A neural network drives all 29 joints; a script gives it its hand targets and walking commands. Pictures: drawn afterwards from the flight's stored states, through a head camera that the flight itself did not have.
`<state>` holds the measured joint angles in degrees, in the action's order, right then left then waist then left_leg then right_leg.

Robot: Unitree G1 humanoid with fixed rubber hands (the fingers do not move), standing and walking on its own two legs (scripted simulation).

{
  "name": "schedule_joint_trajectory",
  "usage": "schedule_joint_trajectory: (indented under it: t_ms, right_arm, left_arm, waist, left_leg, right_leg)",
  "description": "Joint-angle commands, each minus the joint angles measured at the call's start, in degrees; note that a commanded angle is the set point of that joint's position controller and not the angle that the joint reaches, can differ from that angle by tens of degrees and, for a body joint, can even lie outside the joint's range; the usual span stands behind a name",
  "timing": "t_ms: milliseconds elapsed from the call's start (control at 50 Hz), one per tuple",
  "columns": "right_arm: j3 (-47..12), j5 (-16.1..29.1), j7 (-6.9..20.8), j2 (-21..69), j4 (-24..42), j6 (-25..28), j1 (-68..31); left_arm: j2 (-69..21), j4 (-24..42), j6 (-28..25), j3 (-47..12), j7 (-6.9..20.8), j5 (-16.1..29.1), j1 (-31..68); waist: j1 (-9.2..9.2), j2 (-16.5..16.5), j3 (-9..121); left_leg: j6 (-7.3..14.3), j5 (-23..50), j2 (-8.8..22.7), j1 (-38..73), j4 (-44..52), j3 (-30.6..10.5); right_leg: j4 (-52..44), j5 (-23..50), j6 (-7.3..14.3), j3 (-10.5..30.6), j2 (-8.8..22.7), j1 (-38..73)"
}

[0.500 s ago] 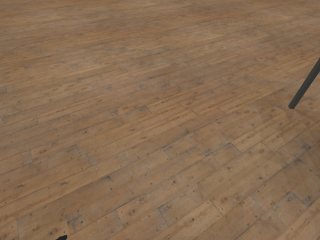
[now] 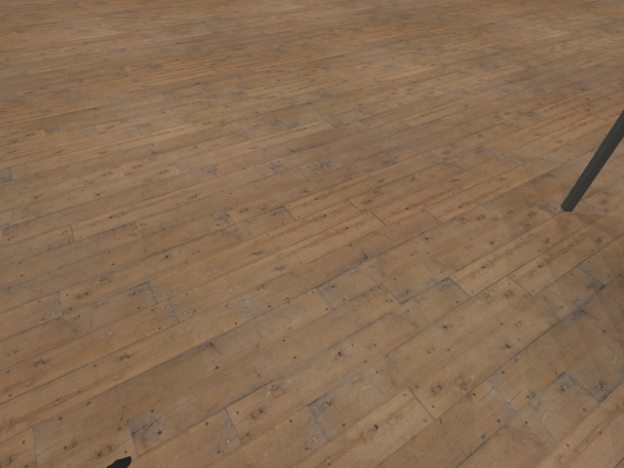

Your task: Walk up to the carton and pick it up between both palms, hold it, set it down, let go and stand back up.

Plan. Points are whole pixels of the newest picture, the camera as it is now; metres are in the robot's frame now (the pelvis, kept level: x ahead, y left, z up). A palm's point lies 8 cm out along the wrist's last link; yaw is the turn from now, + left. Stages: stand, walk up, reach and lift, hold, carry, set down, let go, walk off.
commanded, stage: stand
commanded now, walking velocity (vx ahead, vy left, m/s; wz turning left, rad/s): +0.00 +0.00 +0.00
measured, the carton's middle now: out of the picture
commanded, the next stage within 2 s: none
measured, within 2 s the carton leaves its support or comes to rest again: neither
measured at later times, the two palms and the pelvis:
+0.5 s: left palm out of the picture +0.10 +0.27 -0.10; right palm out of the picture +0.10 -0.26 -0.11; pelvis +0.00 +0.00 +0.00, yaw +0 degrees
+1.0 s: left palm out of the picture +0.11 +0.27 -0.10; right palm out of the picture +0.11 -0.26 -0.11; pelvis +0.01 +0.00 +0.01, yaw +0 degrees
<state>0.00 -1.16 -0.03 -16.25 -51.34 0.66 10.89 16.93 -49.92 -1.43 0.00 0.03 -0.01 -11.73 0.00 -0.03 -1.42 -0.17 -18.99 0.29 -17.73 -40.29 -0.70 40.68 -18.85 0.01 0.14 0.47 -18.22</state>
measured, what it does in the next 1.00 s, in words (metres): stands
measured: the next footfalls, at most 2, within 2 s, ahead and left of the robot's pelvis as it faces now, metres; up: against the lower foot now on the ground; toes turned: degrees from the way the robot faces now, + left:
none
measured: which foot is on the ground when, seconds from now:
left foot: down 0.00-1.00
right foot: down 0.00-1.00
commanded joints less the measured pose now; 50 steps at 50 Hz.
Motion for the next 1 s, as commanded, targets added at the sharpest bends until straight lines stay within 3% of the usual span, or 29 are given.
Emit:
schedule_joint_trajectory:
  t_ms: [0,40,60,80,120,180,260,300,340,360,380,440,460,480,500,540,560,640,660,680,700,720,760,860,900,920,940,960,980]
  right_arm:
    - [3.1,0.1,0.2,-13.9,-0.6,2.2,-6.4]
    - [3.5,-0.2,-0.4,-16.7,-0.9,2.0,-5.4]
    - [3.6,0.8,-0.3,-15.6,-0.5,2.2,-6.1]
    - [2.8,0.6,-0.1,-14.0,0.2,2.3,-7.4]
    - [2.9,0.9,-0.3,-14.4,-1.5,1.9,-3.5]
    - [2.9,0.7,-0.1,-14.6,-0.8,2.4,-5.7]
    - [3.1,0.9,0.1,-13.2,-0.3,2.5,-6.6]
    - [2.7,0.2,-0.1,-13.5,-1.6,2.5,-5.3]
    - [2.5,0.6,-0.4,-13.8,-1.5,2.4,-5.7]
    - [2.9,0.7,-0.4,-14.7,-1.2,2.3,-5.2]
    - [3.0,0.8,-0.5,-15.5,-1.4,1.9,-6.7]
    - [3.4,0.6,-0.3,-15.5,-1.0,2.2,-6.0]
    - [2.7,0.6,-0.5,-15.5,-1.4,1.8,-6.8]
    - [2.7,0.7,-0.3,-13.4,-1.0,2.0,-5.5]
    - [2.6,0.3,-0.2,-13.1,-1.8,2.1,-4.0]
    - [3.0,0.7,-0.5,-14.2,0.1,2.4,-8.6]
    - [3.0,0.6,-0.6,-13.8,-0.7,2.3,-7.2]
    - [3.1,0.3,-0.5,-14.3,0.3,2.6,-8.4]
    - [2.9,0.5,-0.5,-14.9,-1.9,2.6,-6.3]
    - [3.3,0.7,-0.3,-16.2,-1.7,2.4,-8.0]
    - [3.2,0.8,-0.5,-14.5,-1.7,2.2,-6.9]
    - [3.3,0.4,-0.5,-16.1,-0.7,2.3,-7.3]
    - [3.1,0.3,-0.7,-14.4,-1.3,2.9,-7.1]
    - [2.7,0.8,-0.3,-13.0,-1.9,2.8,-5.0]
    - [2.8,0.5,-0.4,-14.0,-1.5,3.0,-7.9]
    - [2.8,0.4,-0.6,-13.4,-1.9,2.5,-7.4]
    - [3.2,0.5,-0.7,-15.3,-1.4,2.6,-9.3]
    - [2.7,0.3,-0.2,-14.0,-1.2,2.7,-8.0]
    - [2.8,0.8,-0.1,-12.2,-1.4,2.7,-7.2]
  left_arm:
    - [15.0,-1.1,-1.4,3.7,-0.4,-1.2,5.3]
    - [12.9,-0.7,-1.5,3.4,0.1,-0.3,2.7]
    - [13.6,-1.3,-1.6,3.4,-0.2,-0.9,5.3]
    - [14.0,-0.7,-2.1,3.6,-0.2,-1.0,6.4]
    - [14.5,-0.8,-2.0,3.9,-0.8,-0.9,7.4]
    - [13.3,-1.3,-2.0,3.3,-0.6,-0.3,4.9]
    - [14.9,-0.5,-1.9,3.3,-0.8,-0.8,7.7]
    - [14.4,-1.4,-2.1,3.2,-0.3,0.0,4.2]
    - [13.3,-1.5,-1.5,3.8,-0.5,-0.7,5.6]
    - [12.4,-0.9,-1.2,3.1,-0.7,-1.1,6.5]
    - [15.0,-1.6,-1.2,4.1,-0.4,-0.7,6.0]
    - [12.5,-2.4,-1.4,3.1,-0.9,-1.1,6.4]
    - [15.1,-2.0,-1.7,3.7,-0.5,-0.4,7.3]
    - [14.2,-1.9,-1.5,3.7,-0.8,-0.8,6.2]
    - [14.9,-2.3,-1.6,3.8,-0.6,-0.9,6.3]
    - [11.6,-1.0,-1.5,2.5,-0.1,-0.8,7.5]
    - [14.0,-1.7,-1.8,3.1,-0.1,-0.6,6.9]
    - [13.6,-1.2,-1.2,3.2,-0.3,-0.4,9.3]
    - [11.7,-2.2,-1.2,3.1,-0.6,-0.4,5.7]
    - [13.7,-2.0,-1.0,2.8,-0.3,-0.8,6.5]
    - [15.2,-2.9,-1.5,3.8,-0.2,-0.9,5.1]
    - [12.7,-2.3,-1.2,2.8,-0.3,-0.6,5.3]
    - [12.5,-1.5,-1.3,3.1,-0.5,-0.5,7.6]
    - [15.7,-2.3,-1.6,3.7,-0.9,-0.6,5.4]
    - [13.5,-2.7,-1.1,3.0,-0.3,-0.4,6.2]
    - [13.1,-2.0,-1.2,3.2,-0.3,-0.8,8.6]
    - [14.1,-1.3,-1.5,3.9,-0.6,0.1,8.3]
    - [13.9,-2.5,-1.8,3.2,-0.9,-0.6,5.2]
    - [14.4,-2.5,-2.0,3.6,-0.5,-0.6,6.6]
  waist:
    - [0.29,-1.0,-6.6]
    - [-0.79,-2.3,-5.9]
    - [0.91,1.6,-4.4]
    - [-0.30,2.7,-3.9]
    - [1.39,2.5,-5.0]
    - [0.65,-1.9,1.6]
    - [1.30,1.7,1.1]
    - [-0.84,-2.1,-2.5]
    - [-0.46,-0.1,-1.7]
    - [0.58,-4.5,1.3]
    - [-0.63,-0.4,-2.1]
    - [0.33,-1.9,-4.3]
    - [-0.09,0.3,-6.2]
    - [0.99,-3.3,-1.1]
    - [0.56,-0.2,0.1]
    - [0.21,-4.0,-4.0]
    - [0.46,2.1,1.8]
    - [-0.09,-3.0,-0.2]
    - [-1.22,-0.4,-0.8]
    - [-0.61,-2.9,-1.5]
    - [-0.39,2.2,1.6]
    - [-0.54,-1.6,-1.0]
    - [-0.53,-3.3,-0.3]
    - [0.49,0.8,2.5]
    - [-1.08,1.8,3.0]
    - [0.19,0.0,1.6]
    - [-1.34,-1.0,2.4]
    - [-1.04,-2.4,1.5]
    - [0.64,0.5,2.3]
  left_leg:
    - [4.0,-4.4,5.9,-3.0,18.2,-8.3]
    - [4.5,-3.7,5.5,-0.8,17.7,-8.5]
    - [4.0,-2.1,6.0,-0.2,17.3,-7.8]
    - [4.3,0.8,6.0,0.5,16.4,-7.7]
    - [3.6,5.7,4.8,0.1,15.2,-6.3]
    - [3.7,8.9,6.3,3.2,13.7,-7.5]
    - [3.2,9.7,5.3,2.5,14.9,-5.7]
    - [3.1,11.1,6.0,0.9,15.6,-6.3]
    - [3.6,6.6,6.9,-0.9,17.5,-8.5]
    - [3.9,4.5,7.7,-0.2,18.0,-9.0]
    - [3.7,3.6,6.5,-1.6,17.3,-7.9]
    - [4.3,-0.6,6.4,-0.5,18.2,-8.8]
    - [4.1,4.4,6.0,-0.9,18.6,-8.2]
    - [3.8,3.4,6.7,1.2,17.9,-8.0]
    - [3.6,3.1,7.0,-0.1,18.1,-9.0]
    - [3.4,2.5,6.1,-0.4,17.6,-7.1]
    - [3.7,6.2,6.3,2.3,15.9,-7.5]
    - [3.6,4.2,7.0,-0.1,17.3,-8.6]
    - [3.1,4.9,6.9,0.1,18.6,-8.6]
    - [2.7,5.3,6.5,-0.7,17.8,-8.1]
    - [3.0,4.9,6.8,2.5,17.6,-8.2]
    - [2.9,4.4,6.6,0.9,17.2,-7.2]
    - [2.5,8.7,6.9,1.5,17.8,-8.2]
    - [2.8,12.2,6.3,5.9,16.1,-6.2]
    - [3.3,11.3,6.5,3.6,15.9,-6.8]
    - [2.8,12.1,6.6,3.9,17.1,-6.6]
    - [3.7,11.3,6.9,4.2,16.9,-7.4]
    - [2.9,12.9,6.3,3.2,16.0,-6.3]
    - [3.4,11.6,6.6,3.6,15.5,-5.9]
  right_leg:
    - [-15.1,-0.9,3.5,6.6,3.9,0.7]
    - [-16.6,0.3,3.9,8.3,5.4,-0.2]
    - [-17.2,1.6,4.1,8.3,6.5,0.7]
    - [-17.1,4.1,3.5,7.9,5.9,1.2]
    - [-17.5,4.7,3.9,9.7,6.7,1.2]
    - [-15.5,10.3,3.8,7.5,6.4,2.7]
    - [-13.5,10.3,3.9,6.9,6.2,3.1]
    - [-14.4,9.2,3.1,7.2,5.5,3.2]
    - [-14.6,8.3,3.8,6.1,5.3,5.3]
    - [-12.7,8.2,3.5,4.8,4.6,6.4]
    - [-14.8,7.4,3.4,6.2,5.0,3.8]
    - [-16.3,3.2,3.7,7.8,5.5,2.1]
    - [-16.0,4.6,4.1,7.9,6.0,0.7]
    - [-17.3,4.2,3.6,7.4,6.0,3.4]
    - [-14.6,3.1,3.0,5.0,4.6,5.7]
    - [-16.8,3.4,3.8,7.0,5.5,2.6]
    - [-15.0,7.3,3.7,6.0,5.8,4.2]
    - [-14.3,5.5,3.5,5.9,5.2,3.7]
    - [-15.1,5.7,3.3,6.0,4.8,4.0]
    - [-15.2,8.1,3.5,5.8,5.3,5.0]
    - [-15.2,6.4,3.7,6.1,5.0,5.0]
    - [-15.9,7.7,3.0,7.2,5.7,3.4]
    - [-14.6,8.8,3.1,5.4,4.8,4.0]
    - [-15.3,9.8,2.9,6.9,5.7,3.7]
    - [-14.5,9.8,3.3,6.0,6.4,5.9]
    - [-14.6,10.8,2.8,5.3,6.0,5.3]
    - [-13.5,10.2,3.1,6.1,5.2,4.9]
    - [-14.2,11.7,3.2,6.3,5.5,5.6]
    - [-16.2,11.6,3.3,7.4,6.5,4.7]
